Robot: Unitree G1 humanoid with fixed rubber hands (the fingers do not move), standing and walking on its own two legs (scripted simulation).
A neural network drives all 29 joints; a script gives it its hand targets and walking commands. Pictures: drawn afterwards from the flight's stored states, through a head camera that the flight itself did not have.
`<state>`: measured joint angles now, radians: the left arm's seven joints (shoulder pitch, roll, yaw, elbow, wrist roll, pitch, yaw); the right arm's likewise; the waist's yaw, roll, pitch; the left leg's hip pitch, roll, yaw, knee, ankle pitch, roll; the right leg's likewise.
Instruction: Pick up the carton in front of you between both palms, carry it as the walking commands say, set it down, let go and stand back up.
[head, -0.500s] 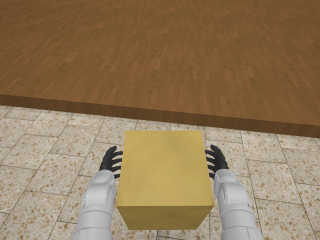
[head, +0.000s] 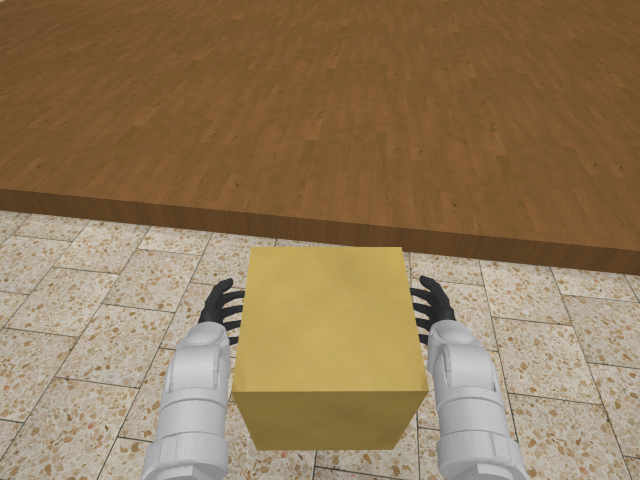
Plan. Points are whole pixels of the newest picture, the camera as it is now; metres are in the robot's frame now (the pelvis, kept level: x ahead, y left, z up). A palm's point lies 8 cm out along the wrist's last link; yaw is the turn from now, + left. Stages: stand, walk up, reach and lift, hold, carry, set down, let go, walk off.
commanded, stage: reach and lift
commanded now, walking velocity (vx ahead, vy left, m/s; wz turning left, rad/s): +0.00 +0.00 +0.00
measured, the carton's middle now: (325, 353) +0.31 +0.00 -0.04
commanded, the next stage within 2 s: hold in 0.52 s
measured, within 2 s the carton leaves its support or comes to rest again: neither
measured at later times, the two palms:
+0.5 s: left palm (212, 326) +0.30 +0.15 +0.04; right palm (441, 324) +0.30 -0.15 +0.04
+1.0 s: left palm (208, 326) +0.29 +0.15 +0.05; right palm (446, 323) +0.30 -0.15 +0.06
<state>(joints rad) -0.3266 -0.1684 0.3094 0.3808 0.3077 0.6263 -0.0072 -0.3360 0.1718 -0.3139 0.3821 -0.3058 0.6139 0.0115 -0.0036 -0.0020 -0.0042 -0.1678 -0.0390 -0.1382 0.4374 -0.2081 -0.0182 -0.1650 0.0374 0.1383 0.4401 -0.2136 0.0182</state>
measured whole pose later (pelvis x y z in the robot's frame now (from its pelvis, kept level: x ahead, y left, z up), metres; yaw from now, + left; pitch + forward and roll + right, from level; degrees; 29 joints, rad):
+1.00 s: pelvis +0.00 +0.00 +0.00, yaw +0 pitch -7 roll +0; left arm -0.30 -0.16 0.25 0.26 0.29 0.76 -0.01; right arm -0.31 0.16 -0.26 0.27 -0.29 0.75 0.02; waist 0.00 0.00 0.01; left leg -0.06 -0.03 -0.13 0.37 -0.19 -0.02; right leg -0.05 0.03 0.13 0.37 -0.19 0.02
